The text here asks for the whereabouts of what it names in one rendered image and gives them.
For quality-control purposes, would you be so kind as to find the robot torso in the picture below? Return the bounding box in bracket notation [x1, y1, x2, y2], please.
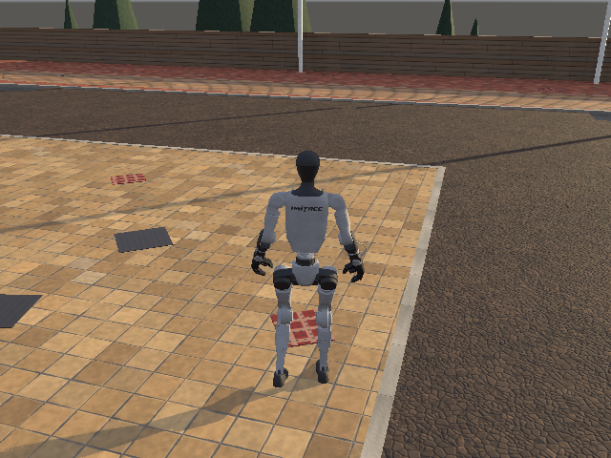
[284, 187, 329, 286]

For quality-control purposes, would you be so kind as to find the robot left forearm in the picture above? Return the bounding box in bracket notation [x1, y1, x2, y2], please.
[253, 230, 270, 261]

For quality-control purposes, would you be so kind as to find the robot left upper arm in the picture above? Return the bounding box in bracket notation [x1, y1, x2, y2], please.
[261, 192, 287, 244]

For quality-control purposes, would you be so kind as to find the left robot hand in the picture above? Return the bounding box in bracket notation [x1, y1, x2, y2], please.
[251, 258, 273, 276]

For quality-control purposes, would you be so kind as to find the humanoid robot head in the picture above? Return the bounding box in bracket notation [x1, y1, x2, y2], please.
[291, 151, 323, 197]

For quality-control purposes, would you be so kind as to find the robot right forearm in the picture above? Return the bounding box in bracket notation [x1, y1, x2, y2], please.
[344, 231, 362, 266]

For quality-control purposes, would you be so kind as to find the robot right upper arm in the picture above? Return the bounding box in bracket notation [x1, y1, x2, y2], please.
[327, 193, 353, 246]

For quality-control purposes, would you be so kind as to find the right robot hand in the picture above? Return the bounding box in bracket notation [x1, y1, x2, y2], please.
[343, 261, 365, 282]

